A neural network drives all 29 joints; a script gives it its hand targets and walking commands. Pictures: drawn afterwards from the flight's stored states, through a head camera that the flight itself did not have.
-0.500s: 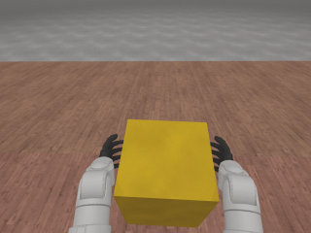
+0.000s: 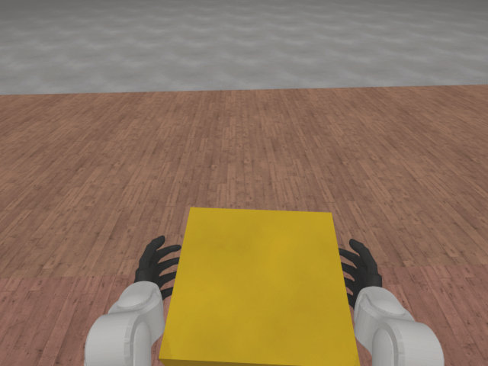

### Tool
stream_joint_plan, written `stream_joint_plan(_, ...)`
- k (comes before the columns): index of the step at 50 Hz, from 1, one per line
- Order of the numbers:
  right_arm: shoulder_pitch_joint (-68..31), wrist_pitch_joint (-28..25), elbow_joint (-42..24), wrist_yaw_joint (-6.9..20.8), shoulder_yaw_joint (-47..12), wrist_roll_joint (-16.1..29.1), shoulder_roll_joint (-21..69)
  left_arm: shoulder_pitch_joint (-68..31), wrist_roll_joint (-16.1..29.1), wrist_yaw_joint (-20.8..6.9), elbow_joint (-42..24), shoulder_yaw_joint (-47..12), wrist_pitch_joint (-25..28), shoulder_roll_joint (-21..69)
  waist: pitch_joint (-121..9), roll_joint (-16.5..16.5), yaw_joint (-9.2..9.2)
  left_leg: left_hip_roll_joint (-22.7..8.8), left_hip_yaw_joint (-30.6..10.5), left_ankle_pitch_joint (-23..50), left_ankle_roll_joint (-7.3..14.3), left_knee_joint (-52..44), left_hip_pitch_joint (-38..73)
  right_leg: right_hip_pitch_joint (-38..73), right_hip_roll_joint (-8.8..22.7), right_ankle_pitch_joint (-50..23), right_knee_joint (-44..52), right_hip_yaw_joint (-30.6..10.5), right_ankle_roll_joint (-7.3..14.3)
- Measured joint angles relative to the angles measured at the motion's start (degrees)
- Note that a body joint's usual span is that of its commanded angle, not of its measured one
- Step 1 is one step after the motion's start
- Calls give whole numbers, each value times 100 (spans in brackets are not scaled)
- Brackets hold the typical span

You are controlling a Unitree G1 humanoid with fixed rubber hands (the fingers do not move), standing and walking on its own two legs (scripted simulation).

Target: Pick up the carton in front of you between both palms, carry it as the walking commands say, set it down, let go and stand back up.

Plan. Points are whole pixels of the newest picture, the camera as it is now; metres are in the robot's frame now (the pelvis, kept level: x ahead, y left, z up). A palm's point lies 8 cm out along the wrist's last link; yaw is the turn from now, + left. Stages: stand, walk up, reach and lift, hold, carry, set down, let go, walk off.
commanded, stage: carry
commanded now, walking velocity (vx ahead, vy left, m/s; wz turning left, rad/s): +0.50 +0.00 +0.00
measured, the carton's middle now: (256, 308) +0.23 -0.01 +0.02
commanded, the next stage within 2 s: none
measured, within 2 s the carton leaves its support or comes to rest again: neither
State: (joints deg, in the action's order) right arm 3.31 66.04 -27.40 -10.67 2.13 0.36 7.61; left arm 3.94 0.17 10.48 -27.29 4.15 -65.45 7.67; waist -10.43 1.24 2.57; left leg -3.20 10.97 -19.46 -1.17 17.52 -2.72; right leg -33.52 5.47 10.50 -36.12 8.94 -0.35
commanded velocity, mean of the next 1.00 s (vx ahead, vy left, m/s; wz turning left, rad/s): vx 0.39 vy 0.00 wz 0.00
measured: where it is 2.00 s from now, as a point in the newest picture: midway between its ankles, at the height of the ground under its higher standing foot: (244, 273)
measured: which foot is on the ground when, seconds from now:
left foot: down 0.00-0.10, up 0.12-0.54, down 0.56-1.00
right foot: up 0.00-0.04, down 0.06-0.60, up 0.62-1.00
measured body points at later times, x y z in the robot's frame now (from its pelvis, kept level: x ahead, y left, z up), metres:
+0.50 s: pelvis +0.32 -0.02 +0.00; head +0.28 -0.03 +0.45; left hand +0.55 +0.14 +0.09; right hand +0.56 -0.17 +0.09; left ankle +0.46 +0.11 -0.71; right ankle +0.18 -0.11 -0.74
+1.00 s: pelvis +0.63 +0.00 -0.01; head +0.64 +0.00 +0.44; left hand +0.96 +0.16 +0.09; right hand +0.96 -0.16 +0.09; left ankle +0.51 +0.08 -0.74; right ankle +0.79 -0.09 -0.72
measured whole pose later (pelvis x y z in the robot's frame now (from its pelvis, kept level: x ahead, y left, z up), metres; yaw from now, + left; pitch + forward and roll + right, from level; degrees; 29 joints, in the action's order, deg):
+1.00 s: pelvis +0.63 +0.00 -0.01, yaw +1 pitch +3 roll +1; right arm -21.6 57.0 -7.5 -11.8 12.3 -2.3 8.4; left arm -21.5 -1.6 12.2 -7.7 13.2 -57.7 6.8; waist -2.7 -0.4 0.5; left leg -2.1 12.6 -25.9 0.4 28.9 -5.4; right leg -34.4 2.9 -1.8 -34.0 8.8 3.3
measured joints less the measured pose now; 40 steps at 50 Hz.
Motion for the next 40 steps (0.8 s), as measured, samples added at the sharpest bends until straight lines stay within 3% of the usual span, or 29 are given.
stream_joint_plan(3,12,-30,-121,-49,-7,62,1,23,50,78,-101,-3,63,2,76,15,-14,-169,-75,-603,-206,468,320,380,-96,-157,607,349,77)
stream_joint_plan(4,-15,-41,-152,-55,27,73,-6,-20,59,86,-83,-26,96,-2,113,69,-56,-301,-123,-911,-223,974,259,478,-139,-426,554,458,216)
stream_joint_plan(5,-48,-58,-121,-53,91,89,-13,-85,59,87,15,-61,140,-7,135,130,-123,-451,-228,-976,-185,1784,-29,442,-170,-375,246,542,367)
stream_joint_plan(7,-78,-41,-35,-36,199,115,-15,-149,108,54,181,-103,145,-15,200,97,-243,-390,-655,-823,-77,3629,-914,524,-165,62,-15,614,542)
stream_joint_plan(10,3,-19,-29,74,176,71,-4,40,139,-56,71,-135,98,11,281,18,-366,-301,-747,-277,123,4993,-2107,993,-203,195,449,662,507)
stream_joint_plan(12,92,-55,-86,127,84,5,8,170,86,-87,-68,-137,103,25,299,-23,-434,-319,-667,142,175,4859,-2625,1370,-250,166,886,649,479)
stream_joint_plan(16,183,-153,-230,164,-21,-105,16,179,36,-190,-194,-135,143,23,240,-117,-503,-344,-498,762,161,3714,-3182,2096,-291,188,1614,581,400)
stream_joint_plan(21,200,-125,-416,191,15,-141,20,89,24,-197,-270,-201,105,9,114,-120,-419,-321,-281,1459,124,2186,-3289,2940,-325,496,2093,517,225)
stream_joint_plan(26,245,26,-485,165,45,-116,25,97,-15,-187,-323,-248,-67,7,95,-137,-351,-203,35,1594,243,1432,-2982,3717,-318,1162,2069,436,-36)
stream_joint_plan(28,193,65,-467,162,51,-83,18,89,-29,-168,-371,-237,-126,8,162,-207,-338,-76,243,1339,318,1218,-2649,3856,-196,1664,1563,348,-162)
stream_joint_plan(30,37,4,-219,153,17,-64,3,3,-40,-134,-293,-126,-142,-3,261,-400,-233,31,401,1187,578,1659,-2611,3395,127,1887,22,155,-116)
stream_joint_plan(32,-132,-29,47,134,34,-31,-15,-106,-29,-110,-139,-38,-148,-15,405,-347,-149,1,441,799,692,1881,-2516,2396,46,1706,-2059,-389,-11)
stream_joint_plan(34,-209,-83,159,125,84,-18,-17,-224,-38,-106,-11,-26,-119,-27,545,-265,-104,-3,445,708,654,1671,-2243,1463,-67,1428,-3367,-620,133)
stream_joint_plan(36,-293,-178,252,124,153,-19,-22,-383,-43,-113,159,-23,-28,-39,617,-229,-77,33,425,662,633,1368,-1937,736,-45,1026,-3672,-639,225)
stream_joint_plan(40,-743,-416,693,133,333,-39,-34,-839,-120,-37,646,103,253,-43,602,-201,-47,108,350,547,561,831,-1331,-230,87,291,-3054,-558,212)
